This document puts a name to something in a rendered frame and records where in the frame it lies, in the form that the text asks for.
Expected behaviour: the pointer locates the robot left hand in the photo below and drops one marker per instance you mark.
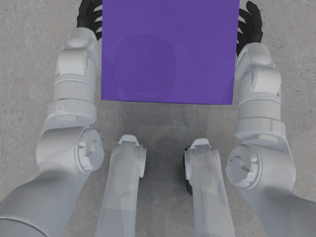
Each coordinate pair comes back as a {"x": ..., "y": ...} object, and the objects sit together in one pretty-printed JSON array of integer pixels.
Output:
[{"x": 87, "y": 16}]

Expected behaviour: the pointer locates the carton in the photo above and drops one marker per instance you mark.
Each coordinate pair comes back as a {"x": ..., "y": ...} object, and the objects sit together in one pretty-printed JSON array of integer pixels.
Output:
[{"x": 169, "y": 51}]

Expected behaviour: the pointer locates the robot right foot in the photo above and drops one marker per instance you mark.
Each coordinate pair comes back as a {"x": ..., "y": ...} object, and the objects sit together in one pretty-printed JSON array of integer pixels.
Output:
[{"x": 189, "y": 187}]

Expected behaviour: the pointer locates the robot right forearm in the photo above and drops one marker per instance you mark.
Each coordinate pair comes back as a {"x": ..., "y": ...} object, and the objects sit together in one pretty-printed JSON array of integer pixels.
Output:
[{"x": 259, "y": 99}]

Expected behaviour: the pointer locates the left robot upper arm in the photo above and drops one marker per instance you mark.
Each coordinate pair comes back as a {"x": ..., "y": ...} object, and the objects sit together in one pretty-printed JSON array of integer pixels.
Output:
[{"x": 42, "y": 207}]

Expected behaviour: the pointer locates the right robot upper arm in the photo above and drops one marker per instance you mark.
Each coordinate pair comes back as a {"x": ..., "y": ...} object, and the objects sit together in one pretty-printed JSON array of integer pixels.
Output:
[{"x": 265, "y": 176}]

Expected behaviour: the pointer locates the robot right thigh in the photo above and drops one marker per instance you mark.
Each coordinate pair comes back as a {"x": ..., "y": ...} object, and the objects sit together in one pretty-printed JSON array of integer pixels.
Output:
[{"x": 212, "y": 216}]

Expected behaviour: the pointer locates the robot left forearm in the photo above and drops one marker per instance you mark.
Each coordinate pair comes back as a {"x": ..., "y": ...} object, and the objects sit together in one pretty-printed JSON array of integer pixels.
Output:
[{"x": 74, "y": 83}]

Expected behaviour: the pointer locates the robot right hand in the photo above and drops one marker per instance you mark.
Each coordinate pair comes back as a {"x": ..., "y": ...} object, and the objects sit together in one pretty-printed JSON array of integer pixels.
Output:
[{"x": 252, "y": 30}]

